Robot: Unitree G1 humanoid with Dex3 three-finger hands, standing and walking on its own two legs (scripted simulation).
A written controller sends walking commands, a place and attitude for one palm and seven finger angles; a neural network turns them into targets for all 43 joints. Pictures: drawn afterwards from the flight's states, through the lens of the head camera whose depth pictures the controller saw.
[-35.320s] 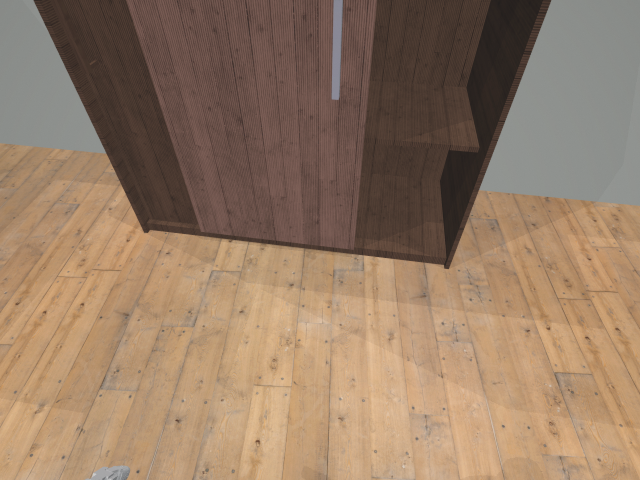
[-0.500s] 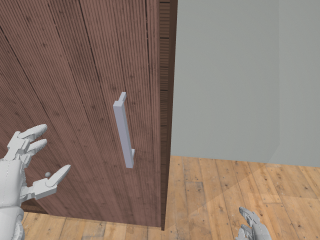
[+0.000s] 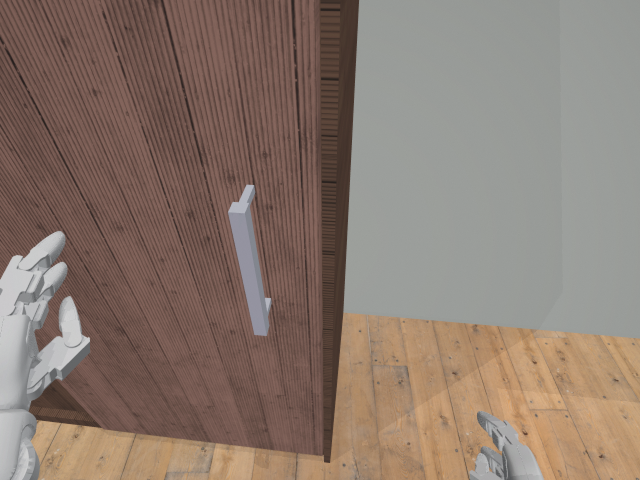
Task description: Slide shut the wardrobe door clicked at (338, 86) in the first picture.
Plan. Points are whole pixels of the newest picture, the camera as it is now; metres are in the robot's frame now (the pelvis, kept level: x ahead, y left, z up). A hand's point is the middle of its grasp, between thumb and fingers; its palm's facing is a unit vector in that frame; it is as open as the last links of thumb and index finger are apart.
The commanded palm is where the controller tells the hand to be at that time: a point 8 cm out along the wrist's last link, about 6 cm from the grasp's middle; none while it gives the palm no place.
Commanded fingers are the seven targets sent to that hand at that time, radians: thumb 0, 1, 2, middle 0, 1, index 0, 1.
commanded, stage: draw the hand back to the body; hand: left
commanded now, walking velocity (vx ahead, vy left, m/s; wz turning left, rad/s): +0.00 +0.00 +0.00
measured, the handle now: (255, 267) +0.37 +0.15 +0.08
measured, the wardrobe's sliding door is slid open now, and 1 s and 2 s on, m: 0.00 0.00 0.00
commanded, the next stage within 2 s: step back with the hand held close in 0.04 s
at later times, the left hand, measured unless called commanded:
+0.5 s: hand (94, 334) +0.20 +0.26 +0.15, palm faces +0.31 -0.82 -0.48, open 7.4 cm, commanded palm +0.14 +0.31 +0.17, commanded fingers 0.00 0.90 0.90 -0.20 -0.30 -0.20 -0.30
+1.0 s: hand (24, 376) +0.14 +0.29 +0.16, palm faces +0.43 -0.78 -0.46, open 7.4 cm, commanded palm +0.08 +0.33 +0.17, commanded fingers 0.00 0.90 0.90 -0.20 -0.30 -0.20 -0.30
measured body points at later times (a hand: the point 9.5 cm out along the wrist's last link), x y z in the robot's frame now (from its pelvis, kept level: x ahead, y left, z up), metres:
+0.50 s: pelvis -0.02 +0.02 +0.00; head -0.01 +0.01 +0.45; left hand +0.17 +0.30 +0.18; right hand +0.15 -0.24 -0.08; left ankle +0.00 +0.08 -0.74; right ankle -0.01 -0.10 -0.74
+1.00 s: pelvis -0.07 +0.03 -0.02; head -0.06 +0.05 +0.43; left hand +0.11 +0.33 +0.18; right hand +0.09 -0.21 -0.09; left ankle +0.00 +0.08 -0.74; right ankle -0.02 -0.11 -0.74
